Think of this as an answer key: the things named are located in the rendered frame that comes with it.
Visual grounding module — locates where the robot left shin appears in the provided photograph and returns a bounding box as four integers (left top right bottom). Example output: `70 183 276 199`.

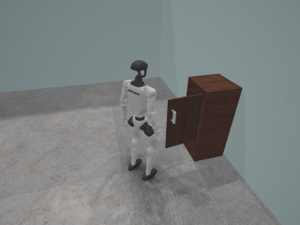
130 138 141 166

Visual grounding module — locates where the left robot hand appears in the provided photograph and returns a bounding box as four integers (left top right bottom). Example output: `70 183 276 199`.
122 115 130 127

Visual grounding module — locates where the robot left upper arm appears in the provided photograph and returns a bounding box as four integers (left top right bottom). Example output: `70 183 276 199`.
120 80 132 105

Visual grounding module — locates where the right robot hand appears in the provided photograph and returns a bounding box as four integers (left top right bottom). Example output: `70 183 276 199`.
156 133 166 149

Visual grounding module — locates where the handle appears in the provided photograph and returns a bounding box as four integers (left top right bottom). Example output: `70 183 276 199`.
172 110 176 124

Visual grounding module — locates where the robot right upper arm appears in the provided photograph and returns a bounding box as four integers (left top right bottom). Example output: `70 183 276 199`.
144 86 157 118

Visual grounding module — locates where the cupboard door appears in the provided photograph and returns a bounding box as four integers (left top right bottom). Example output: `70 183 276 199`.
165 93 204 148

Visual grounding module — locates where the left robot forearm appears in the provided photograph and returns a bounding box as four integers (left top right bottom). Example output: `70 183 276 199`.
120 101 128 117

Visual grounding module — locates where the left robot foot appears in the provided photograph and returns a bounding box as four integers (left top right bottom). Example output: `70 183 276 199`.
128 158 142 171

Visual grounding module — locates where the right robot forearm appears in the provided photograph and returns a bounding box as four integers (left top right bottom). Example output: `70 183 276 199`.
149 111 161 136

